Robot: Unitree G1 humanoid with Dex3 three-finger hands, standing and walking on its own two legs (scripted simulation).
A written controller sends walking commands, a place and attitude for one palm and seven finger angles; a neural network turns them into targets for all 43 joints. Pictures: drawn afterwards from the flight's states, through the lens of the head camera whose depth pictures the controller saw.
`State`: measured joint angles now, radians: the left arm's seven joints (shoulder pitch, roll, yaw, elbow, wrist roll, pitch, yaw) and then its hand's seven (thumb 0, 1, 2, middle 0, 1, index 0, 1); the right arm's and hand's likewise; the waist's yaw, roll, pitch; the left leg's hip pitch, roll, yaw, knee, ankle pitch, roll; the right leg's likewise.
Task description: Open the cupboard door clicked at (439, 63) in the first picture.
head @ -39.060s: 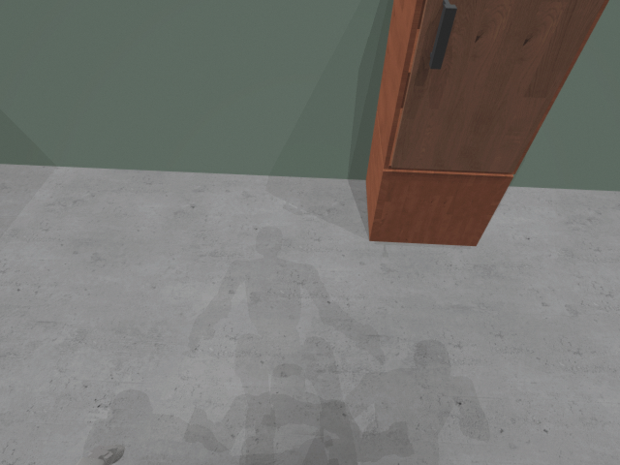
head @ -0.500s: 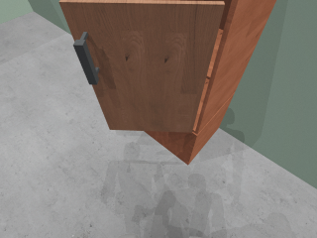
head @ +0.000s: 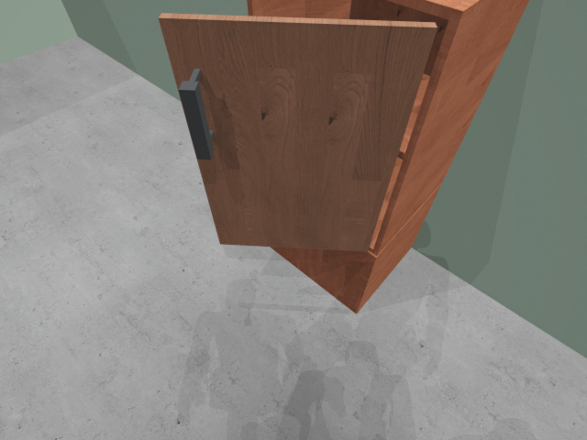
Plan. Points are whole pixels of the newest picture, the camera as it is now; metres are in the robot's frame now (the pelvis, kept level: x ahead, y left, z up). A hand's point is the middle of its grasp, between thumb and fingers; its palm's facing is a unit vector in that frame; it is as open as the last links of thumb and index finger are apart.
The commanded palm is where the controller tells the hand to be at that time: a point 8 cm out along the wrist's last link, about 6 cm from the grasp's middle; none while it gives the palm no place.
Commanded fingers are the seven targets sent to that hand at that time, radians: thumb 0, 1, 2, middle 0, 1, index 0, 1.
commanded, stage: come to a stop and stand still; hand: left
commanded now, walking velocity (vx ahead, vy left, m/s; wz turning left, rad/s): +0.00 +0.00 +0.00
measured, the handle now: (200, 115) +0.60 +0.20 +0.10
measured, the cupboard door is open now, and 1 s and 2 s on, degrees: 39 39 39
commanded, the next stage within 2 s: look again from close up in 0.34 s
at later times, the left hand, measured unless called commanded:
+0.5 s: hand out of the picture -0.01 +0.15 -0.17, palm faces +0.00 -0.98 -0.17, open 7.3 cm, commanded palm none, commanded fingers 0.00 0.90 0.90 -0.20 -0.30 -0.20 -0.30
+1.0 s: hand out of the picture +0.02 +0.22 -0.15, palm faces +0.01 -0.95 -0.31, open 7.4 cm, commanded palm none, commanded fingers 0.00 0.90 0.90 -0.20 -0.30 -0.20 -0.30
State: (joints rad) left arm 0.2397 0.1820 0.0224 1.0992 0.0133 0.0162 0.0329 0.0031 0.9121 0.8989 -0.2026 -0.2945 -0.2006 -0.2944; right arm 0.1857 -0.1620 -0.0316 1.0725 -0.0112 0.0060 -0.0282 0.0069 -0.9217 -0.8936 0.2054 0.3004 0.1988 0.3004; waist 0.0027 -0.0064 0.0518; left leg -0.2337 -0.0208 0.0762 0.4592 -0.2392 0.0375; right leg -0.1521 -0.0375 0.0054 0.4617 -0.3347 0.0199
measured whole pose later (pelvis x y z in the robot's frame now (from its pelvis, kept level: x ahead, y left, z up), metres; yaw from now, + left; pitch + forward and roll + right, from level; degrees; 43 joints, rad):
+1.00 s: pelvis -0.04 +0.00 +0.00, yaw +1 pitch -3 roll +0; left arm 0.22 0.29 0.00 0.99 0.02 -0.01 0.02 0.00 0.91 0.90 -0.21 -0.29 -0.20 -0.29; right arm 0.15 -0.29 -0.02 1.00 -0.02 -0.01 0.00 0.01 -0.91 -0.89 0.20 0.30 0.20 0.30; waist 0.00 0.01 0.00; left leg -0.23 -0.01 0.05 0.45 -0.17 0.03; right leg -0.15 -0.02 -0.02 0.46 -0.26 0.01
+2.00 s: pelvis +0.06 +0.04 +0.00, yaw -1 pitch -1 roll -1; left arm 0.27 0.15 0.04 1.05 0.03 0.03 0.05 0.01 0.93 0.90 -0.20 -0.29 -0.20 -0.29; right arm 0.27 -0.12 -0.01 1.08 -0.02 -0.04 -0.05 0.01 -0.93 -0.89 0.20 0.30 0.20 0.30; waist 0.00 -0.04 0.06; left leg -0.14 -0.02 0.16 0.44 -0.28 0.10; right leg -0.40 -0.06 -0.04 0.84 -0.31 0.03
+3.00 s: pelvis +0.00 +0.05 +0.00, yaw -1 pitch -1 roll +0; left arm 0.39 0.13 0.01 1.14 0.03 0.01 0.03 0.00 0.91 0.90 -0.20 -0.29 -0.20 -0.29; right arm 0.28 -0.14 -0.03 1.11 -0.01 0.02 -0.01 0.01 -0.91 -0.89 0.20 0.30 0.20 0.30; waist 0.02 -0.02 0.03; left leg -0.21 -0.04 0.08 0.40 -0.18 0.06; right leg -0.23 -0.07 -0.02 0.43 -0.17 0.05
